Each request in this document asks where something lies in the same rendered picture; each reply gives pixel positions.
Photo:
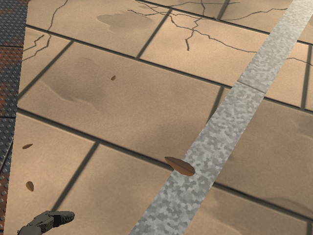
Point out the robot left hand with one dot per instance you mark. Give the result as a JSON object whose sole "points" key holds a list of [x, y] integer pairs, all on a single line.
{"points": [[46, 221]]}

